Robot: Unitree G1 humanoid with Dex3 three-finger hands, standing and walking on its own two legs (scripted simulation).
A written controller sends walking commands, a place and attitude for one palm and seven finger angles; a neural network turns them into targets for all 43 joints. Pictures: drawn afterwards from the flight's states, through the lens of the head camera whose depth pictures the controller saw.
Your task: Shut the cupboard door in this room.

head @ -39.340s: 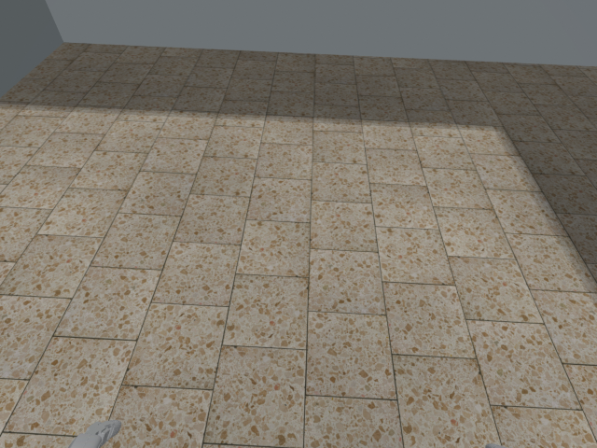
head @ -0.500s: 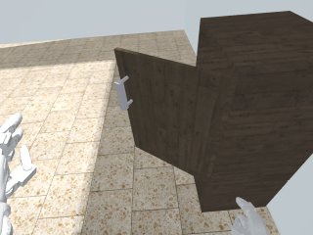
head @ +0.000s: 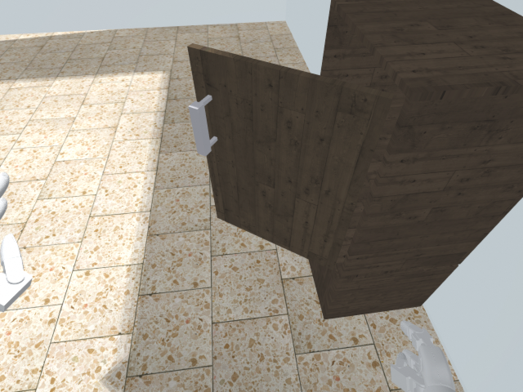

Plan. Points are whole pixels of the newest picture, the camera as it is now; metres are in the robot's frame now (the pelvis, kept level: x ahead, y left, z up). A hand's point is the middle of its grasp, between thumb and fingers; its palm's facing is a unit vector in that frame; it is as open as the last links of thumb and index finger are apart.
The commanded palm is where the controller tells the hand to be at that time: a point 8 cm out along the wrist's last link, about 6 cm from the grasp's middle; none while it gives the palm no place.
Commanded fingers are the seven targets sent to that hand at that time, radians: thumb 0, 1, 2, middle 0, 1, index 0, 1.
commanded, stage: step back with the hand held close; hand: left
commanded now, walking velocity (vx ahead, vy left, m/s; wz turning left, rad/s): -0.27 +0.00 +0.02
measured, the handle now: (205, 125) +0.68 +0.18 +0.02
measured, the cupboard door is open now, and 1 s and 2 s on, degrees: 54 54 54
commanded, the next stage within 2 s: stop stepping back and stand still in 0.68 s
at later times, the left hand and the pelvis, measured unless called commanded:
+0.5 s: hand out of the picture +0.08 +0.28 +0.17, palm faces +0.55 -0.73 -0.40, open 7.4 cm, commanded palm +0.01 +0.31 +0.18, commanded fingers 0.00 0.90 0.90 -0.20 -0.30 -0.20 -0.30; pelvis -0.10 +0.00 -0.02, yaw +6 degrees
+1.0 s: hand out of the picture -0.02 +0.28 +0.18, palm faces +0.50 -0.79 -0.35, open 7.4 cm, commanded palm -0.09 +0.31 +0.18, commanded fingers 0.00 0.90 0.90 -0.20 -0.30 -0.20 -0.30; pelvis -0.21 +0.00 -0.01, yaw +4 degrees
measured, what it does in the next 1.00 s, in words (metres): walks backwards: right foot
